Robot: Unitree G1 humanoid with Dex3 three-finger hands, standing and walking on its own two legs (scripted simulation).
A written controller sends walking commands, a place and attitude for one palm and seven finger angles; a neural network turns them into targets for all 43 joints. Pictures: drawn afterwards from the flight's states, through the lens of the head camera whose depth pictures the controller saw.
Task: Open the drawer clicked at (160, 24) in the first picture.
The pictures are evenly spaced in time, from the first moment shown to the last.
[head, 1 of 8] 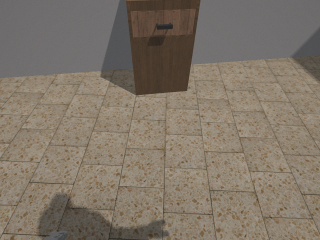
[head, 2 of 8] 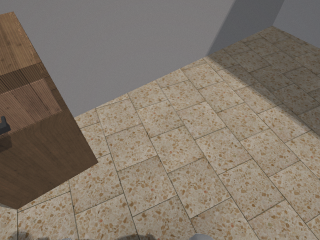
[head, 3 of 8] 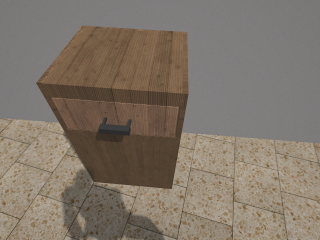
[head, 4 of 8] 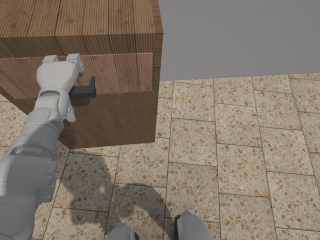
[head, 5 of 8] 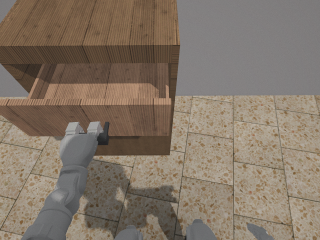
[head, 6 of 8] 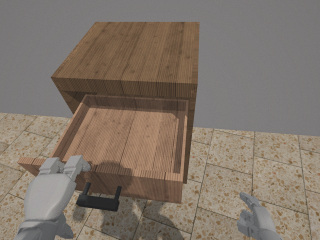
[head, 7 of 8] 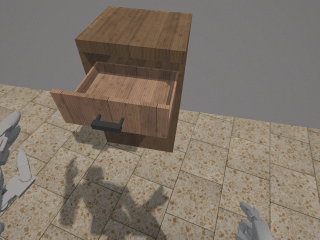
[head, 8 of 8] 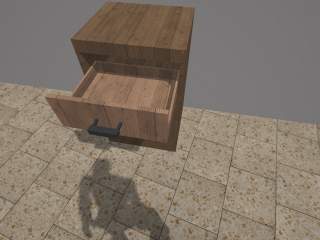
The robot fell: no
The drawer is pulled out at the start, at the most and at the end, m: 0.00 0.30 0.30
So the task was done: yes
